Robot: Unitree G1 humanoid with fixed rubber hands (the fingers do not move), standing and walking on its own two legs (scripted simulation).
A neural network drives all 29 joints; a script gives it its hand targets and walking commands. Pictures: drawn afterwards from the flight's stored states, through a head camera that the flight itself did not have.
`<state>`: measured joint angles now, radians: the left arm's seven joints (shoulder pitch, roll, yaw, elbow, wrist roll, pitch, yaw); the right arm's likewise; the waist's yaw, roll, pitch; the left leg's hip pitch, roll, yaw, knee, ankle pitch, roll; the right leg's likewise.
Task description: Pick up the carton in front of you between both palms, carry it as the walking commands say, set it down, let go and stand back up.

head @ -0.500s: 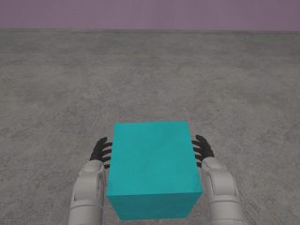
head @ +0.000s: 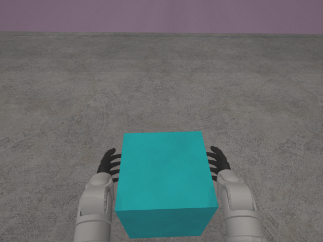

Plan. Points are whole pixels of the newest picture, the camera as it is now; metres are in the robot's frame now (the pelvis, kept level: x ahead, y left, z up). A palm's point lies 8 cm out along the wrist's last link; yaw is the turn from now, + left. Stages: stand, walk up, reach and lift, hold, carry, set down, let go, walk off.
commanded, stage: carry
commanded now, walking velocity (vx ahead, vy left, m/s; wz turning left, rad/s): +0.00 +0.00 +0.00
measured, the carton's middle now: (164, 187) +0.30 +0.00 -0.04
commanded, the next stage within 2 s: hold in 0.24 s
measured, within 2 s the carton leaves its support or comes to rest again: neither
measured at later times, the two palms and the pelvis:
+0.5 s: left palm (118, 177) +0.29 +0.12 +0.04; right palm (239, 187) +0.25 -0.18 +0.04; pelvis -0.01 +0.00 +0.01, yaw -7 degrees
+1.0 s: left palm (119, 172) +0.33 +0.13 -0.02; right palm (225, 183) +0.29 -0.17 -0.01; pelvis -0.03 +0.05 -0.01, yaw -11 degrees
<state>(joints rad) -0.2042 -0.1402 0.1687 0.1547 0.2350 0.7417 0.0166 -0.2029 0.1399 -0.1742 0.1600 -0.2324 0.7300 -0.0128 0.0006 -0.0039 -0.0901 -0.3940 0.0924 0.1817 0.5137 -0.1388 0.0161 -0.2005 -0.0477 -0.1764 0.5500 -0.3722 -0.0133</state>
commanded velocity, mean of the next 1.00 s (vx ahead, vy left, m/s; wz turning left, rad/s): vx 0.00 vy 0.00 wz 0.00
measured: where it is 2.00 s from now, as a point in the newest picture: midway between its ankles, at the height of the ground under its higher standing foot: outside the picture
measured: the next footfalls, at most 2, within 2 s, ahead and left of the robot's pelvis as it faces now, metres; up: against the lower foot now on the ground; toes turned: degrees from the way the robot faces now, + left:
none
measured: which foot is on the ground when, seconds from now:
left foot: down 0.00-1.00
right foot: down 0.00-1.00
